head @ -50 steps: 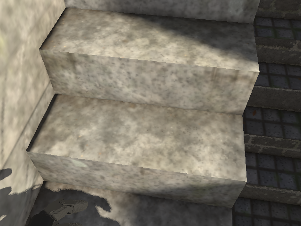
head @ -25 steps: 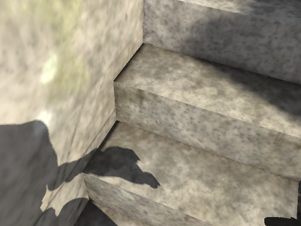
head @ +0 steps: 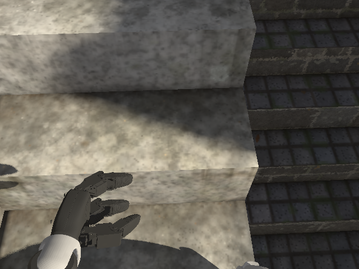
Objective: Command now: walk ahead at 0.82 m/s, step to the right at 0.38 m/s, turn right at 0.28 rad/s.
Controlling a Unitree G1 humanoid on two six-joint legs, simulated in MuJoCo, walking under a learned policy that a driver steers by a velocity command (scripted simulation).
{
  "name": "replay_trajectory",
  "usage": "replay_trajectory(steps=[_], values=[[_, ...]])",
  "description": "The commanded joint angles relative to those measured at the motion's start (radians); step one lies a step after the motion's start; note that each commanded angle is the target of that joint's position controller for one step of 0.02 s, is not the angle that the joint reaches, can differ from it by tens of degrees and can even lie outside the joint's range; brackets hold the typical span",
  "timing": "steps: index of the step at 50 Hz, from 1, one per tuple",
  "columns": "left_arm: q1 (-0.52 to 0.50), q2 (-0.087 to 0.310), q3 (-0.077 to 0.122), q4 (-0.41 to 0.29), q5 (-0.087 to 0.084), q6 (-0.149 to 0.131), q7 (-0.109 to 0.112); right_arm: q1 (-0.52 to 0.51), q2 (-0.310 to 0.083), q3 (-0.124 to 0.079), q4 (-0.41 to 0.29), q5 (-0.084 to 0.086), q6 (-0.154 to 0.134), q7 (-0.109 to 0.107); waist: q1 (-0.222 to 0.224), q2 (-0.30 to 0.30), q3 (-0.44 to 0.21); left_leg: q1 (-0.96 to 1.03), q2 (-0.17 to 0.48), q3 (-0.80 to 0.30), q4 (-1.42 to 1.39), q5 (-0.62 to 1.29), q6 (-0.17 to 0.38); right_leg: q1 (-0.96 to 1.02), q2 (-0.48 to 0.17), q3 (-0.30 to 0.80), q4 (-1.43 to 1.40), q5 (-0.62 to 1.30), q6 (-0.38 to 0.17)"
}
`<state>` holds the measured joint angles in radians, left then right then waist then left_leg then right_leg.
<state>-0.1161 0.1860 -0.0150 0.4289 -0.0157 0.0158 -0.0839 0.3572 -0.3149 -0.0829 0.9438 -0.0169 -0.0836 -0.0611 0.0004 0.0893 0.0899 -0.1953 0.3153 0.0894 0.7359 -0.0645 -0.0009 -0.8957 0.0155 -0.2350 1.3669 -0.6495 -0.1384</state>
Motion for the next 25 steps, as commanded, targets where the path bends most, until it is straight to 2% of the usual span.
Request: replay_trajectory(steps=[1,2,3,4,5,6,7,8,9,10,11,12,13,15,16,17,18,20,21,22,23,24,25], values=[[0.471,0.230,0.103,0.119,-0.035,-0.079,-0.013,0.015,0.043,-0.016,-0.119,0.089,-0.081,-0.007,0.162,-0.185,-0.944,-0.734,-0.385,-0.565,1.320,-0.111,0.015,1.550,-0.409,0.677,-0.701,0.358,0.082],[0.432,0.291,0.139,0.126,0.002,-0.074,0.017,0.002,0.010,-0.037,-0.166,0.069,-0.057,-0.047,0.154,-0.135,-0.854,-0.705,-0.343,-0.448,1.460,0.095,-0.021,1.203,-0.527,0.772,-0.955,0.068,0.122],[0.307,0.209,0.111,0.141,0.007,-0.072,0.037,-0.048,-0.012,-0.055,-0.230,0.036,-0.019,-0.053,0.081,-0.227,-0.573,-0.711,-0.286,-0.300,1.487,0.109,-0.042,0.858,-0.502,0.736,-1.001,-0.183,0.108],[0.213,0.099,0.067,0.131,0.006,-0.067,0.026,-0.060,0.026,-0.042,-0.230,-0.005,0.026,-0.058,-0.001,-0.188,-0.242,-0.757,-0.274,-0.216,1.565,0.053,-0.083,0.542,-0.442,0.619,-1.015,-0.182,0.087],[0.085,0.068,0.046,0.089,0.016,-0.076,0.024,-0.036,0.049,-0.032,-0.218,-0.023,0.082,-0.052,-0.053,-0.198,-0.130,-0.744,-0.285,-0.187,1.602,-0.009,-0.104,0.394,-0.363,0.414,-0.969,-0.040,0.053],[0.033,0.030,0.026,0.057,0.044,-0.088,0.032,-0.003,0.010,-0.050,-0.189,-0.022,0.123,-0.036,-0.070,-0.163,-0.102,-0.720,-0.292,-0.187,1.633,-0.013,-0.106,0.311,-0.356,0.349,-0.961,0.007,0.047],[0.070,0.051,0.023,0.077,0.054,-0.101,0.037,0.027,-0.008,-0.057,-0.170,-0.001,0.143,-0.018,-0.081,-0.127,-0.083,-0.706,-0.299,-0.169,1.566,-0.039,-0.105,0.309,-0.367,0.308,-1.023,0.006,0.051],[0.163,0.093,0.041,0.126,0.049,-0.115,0.033,0.097,-0.038,-0.065,-0.126,0.006,0.146,-0.014,-0.080,-0.071,-0.066,-0.679,-0.299,-0.137,1.502,-0.074,-0.102,0.326,-0.401,0.328,-1.123,-0.005,0.040],[0.264,0.163,0.068,0.174,0.055,-0.143,0.035,0.045,-0.040,-0.064,-0.124,-0.008,0.151,-0.005,-0.061,-0.036,0.013,-0.763,-0.302,-0.114,1.491,-0.095,-0.084,0.376,-0.402,0.287,-1.132,0.041,0.048],[0.306,0.213,0.086,0.207,0.053,-0.154,0.043,0.036,-0.026,-0.063,-0.125,-0.008,0.154,-0.002,-0.062,-0.059,0.024,-0.839,-0.316,-0.091,1.496,-0.085,-0.086,0.455,-0.409,0.253,-1.173,0.048,0.066],[0.332,0.229,0.094,0.227,0.054,-0.163,0.045,0.016,0.007,-0.062,-0.120,-0.008,0.163,-0.011,-0.045,-0.127,0.017,-0.923,-0.366,-0.042,1.696,-0.141,-0.075,0.497,-0.429,0.232,-1.169,0.043,0.034],[0.345,0.238,0.092,0.239,0.048,-0.159,0.044,-0.004,0.017,-0.060,-0.133,-0.017,0.166,-0.014,-0.055,-0.154,0.031,-0.992,-0.363,-0.029,1.735,-0.165,-0.073,0.540,-0.427,0.182,-1.168,0.046,0.039],[0.341,0.235,0.089,0.232,0.046,-0.149,0.043,-0.011,-0.007,-0.068,-0.141,-0.016,0.166,-0.012,-0.066,-0.163,0.028,-1.021,-0.370,-0.019,1.720,-0.169,-0.075,0.571,-0.403,0.120,-1.156,0.054,0.044],[0.326,0.240,0.088,0.216,0.055,-0.143,0.048,-0.034,-0.035,-0.078,-0.168,-0.016,0.168,-0.008,-0.082,-0.175,0.014,-1.000,-0.380,0.013,1.671,-0.136,-0.090,0.575,-0.391,0.036,-1.174,0.107,0.053],[0.330,0.237,0.086,0.213,0.079,-0.143,0.058,-0.023,-0.066,-0.087,-0.187,-0.014,0.166,-0.006,-0.088,-0.207,0.014,-0.971,-0.384,0.031,1.643,-0.113,-0.099,0.581,-0.382,0.007,-1.195,0.093,0.055],[0.331,0.232,0.085,0.212,0.087,-0.140,0.056,-0.041,-0.063,-0.088,-0.201,-0.010,0.168,-0.013,-0.084,-0.252,0.012,-1.002,-0.390,0.059,1.715,-0.144,-0.098,0.608,-0.398,0.004,-1.198,0.097,0.035],[0.276,0.240,0.083,0.169,0.092,-0.138,0.053,-0.031,-0.085,-0.087,-0.216,-0.010,0.169,-0.010,-0.098,-0.265,0.008,-0.990,-0.374,0.047,1.663,-0.176,-0.107,0.633,-0.387,-0.010,-1.220,0.080,0.022],[0.302,0.259,0.092,0.180,0.091,-0.147,0.060,-0.056,-0.126,-0.097,-0.250,-0.019,0.178,-0.003,-0.096,-0.260,-0.007,-0.985,-0.342,0.058,1.612,-0.203,-0.080,0.737,-0.403,-0.026,-1.252,0.082,0.006],[0.299,0.241,0.091,0.173,0.086,-0.137,0.072,-0.063,-0.144,-0.111,-0.249,-0.041,0.183,-0.007,-0.083,-0.261,-0.004,-1.000,-0.333,0.067,1.581,-0.264,-0.067,0.807,-0.420,-0.030,-1.264,0.032,-0.012],[0.303,0.240,0.094,0.170,0.086,-0.134,0.082,-0.088,-0.139,-0.111,-0.263,-0.045,0.191,-0.014,-0.066,-0.259,0.010,-1.023,-0.318,0.074,1.579,-0.300,-0.052,0.849,-0.441,-0.021,-1.278,0.005,-0.028],[0.314,0.247,0.099,0.170,0.081,-0.130,0.081,-0.099,-0.130,-0.107,-0.282,-0.056,0.203,-0.022,-0.066,-0.258,0.020,-1.049,-0.299,0.064,1.585,-0.336,-0.042,0.894,-0.459,-0.032,-1.271,0.027,-0.030],[0.311,0.244,0.102,0.176,0.077,-0.132,0.074,-0.113,-0.131,-0.109,-0.297,-0.053,0.217,-0.031,-0.055,-0.272,0.032,-1.093,-0.279,0.070,1.606,-0.400,-0.029,0.952,-0.475,-0.037,-1.275,0.051,-0.046],[0.296,0.234,0.106,0.176,0.080,-0.129,0.071,-0.142,-0.125,-0.106,-0.303,-0.036,0.218,-0.027,-0.033,-0.269,0.043,-1.150,-0.260,0.046,1.552,-0.452,-0.015,1.013,-0.478,-0.033,-1.272,0.034,-0.054]])
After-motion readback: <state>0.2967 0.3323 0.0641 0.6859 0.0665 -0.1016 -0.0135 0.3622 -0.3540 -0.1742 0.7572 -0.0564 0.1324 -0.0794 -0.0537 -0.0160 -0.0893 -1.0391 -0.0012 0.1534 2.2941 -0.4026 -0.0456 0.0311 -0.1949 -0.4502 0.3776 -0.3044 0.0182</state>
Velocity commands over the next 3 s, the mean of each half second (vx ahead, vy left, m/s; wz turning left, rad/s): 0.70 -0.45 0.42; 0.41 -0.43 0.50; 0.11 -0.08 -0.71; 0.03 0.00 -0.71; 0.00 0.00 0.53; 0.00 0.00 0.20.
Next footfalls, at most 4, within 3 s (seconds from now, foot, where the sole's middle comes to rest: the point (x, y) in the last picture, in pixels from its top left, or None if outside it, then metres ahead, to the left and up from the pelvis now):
0.62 left None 0.22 0.17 -0.43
1.00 right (160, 237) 0.39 0.09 -0.43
1.26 left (67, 252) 0.35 0.32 -0.43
1.52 right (190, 251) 0.36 0.01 -0.43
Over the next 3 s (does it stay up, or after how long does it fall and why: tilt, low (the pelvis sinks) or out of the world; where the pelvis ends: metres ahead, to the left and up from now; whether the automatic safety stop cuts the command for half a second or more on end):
stays up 0.30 0.14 0.33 its command is cut before an obstacle from the start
